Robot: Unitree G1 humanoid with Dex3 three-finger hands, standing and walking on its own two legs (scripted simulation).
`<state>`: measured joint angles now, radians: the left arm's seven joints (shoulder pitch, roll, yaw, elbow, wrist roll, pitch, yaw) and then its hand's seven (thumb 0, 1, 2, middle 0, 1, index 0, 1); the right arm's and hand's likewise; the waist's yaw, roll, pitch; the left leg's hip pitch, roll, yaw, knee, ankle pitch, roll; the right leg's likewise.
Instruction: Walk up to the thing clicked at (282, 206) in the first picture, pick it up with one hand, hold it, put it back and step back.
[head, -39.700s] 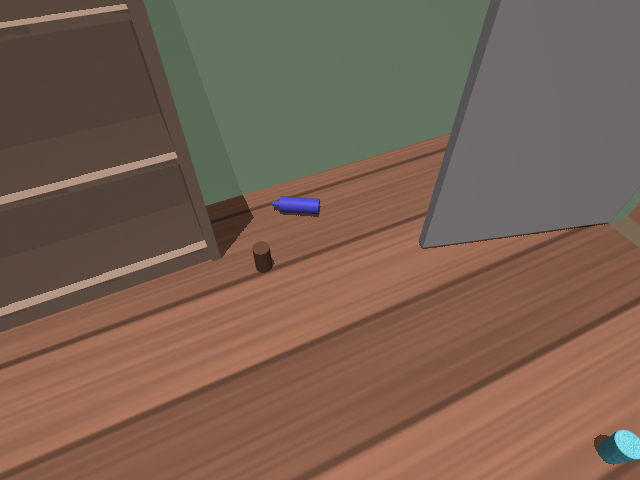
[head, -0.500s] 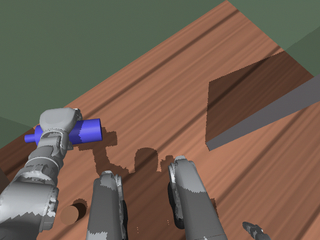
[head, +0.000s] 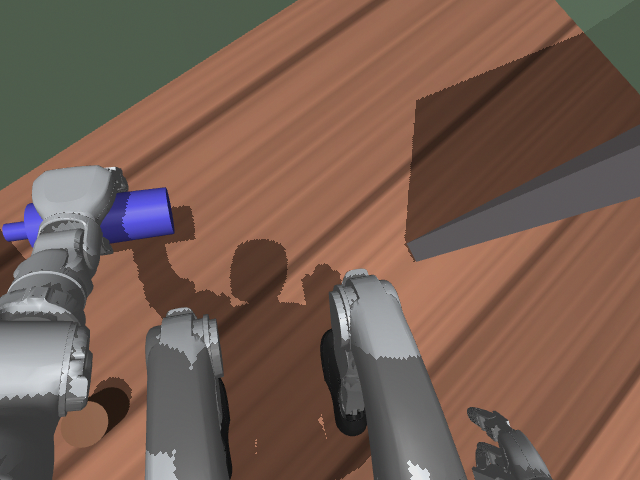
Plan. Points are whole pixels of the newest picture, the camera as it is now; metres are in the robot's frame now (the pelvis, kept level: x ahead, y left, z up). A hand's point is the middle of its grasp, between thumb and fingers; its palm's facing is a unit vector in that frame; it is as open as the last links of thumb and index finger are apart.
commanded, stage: crouch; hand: left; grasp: from above
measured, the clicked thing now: (92, 221) +0.46 +0.23 -0.22
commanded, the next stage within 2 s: lower in 0.48 s
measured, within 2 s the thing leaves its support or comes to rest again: neither
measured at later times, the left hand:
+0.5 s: hand (113, 224) +0.46 +0.21 -0.24, palm faces -0.47 -0.01 -0.88, open 9.7 cm
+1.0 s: hand (127, 229) +0.46 +0.21 -0.31, palm faces -0.49 -0.03 -0.87, open 9.7 cm
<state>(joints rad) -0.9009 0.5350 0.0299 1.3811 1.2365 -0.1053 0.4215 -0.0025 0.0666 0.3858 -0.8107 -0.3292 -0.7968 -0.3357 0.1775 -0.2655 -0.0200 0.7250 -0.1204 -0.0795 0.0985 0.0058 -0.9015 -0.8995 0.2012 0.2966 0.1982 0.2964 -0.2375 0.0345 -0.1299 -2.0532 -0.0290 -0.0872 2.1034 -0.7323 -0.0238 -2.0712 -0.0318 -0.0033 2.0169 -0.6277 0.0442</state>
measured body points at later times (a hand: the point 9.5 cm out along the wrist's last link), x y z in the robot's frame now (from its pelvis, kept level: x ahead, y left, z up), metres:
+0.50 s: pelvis -0.01 +0.00 -0.06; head +0.23 +0.04 +0.31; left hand +0.48 +0.21 -0.19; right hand +0.00 -0.28 -0.17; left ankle +0.06 +0.12 -0.39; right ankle +0.10 -0.14 -0.39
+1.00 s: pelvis -0.01 +0.00 -0.10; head +0.26 +0.05 +0.26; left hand +0.49 +0.21 -0.26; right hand -0.02 -0.27 -0.19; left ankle +0.06 +0.12 -0.39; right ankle +0.10 -0.14 -0.39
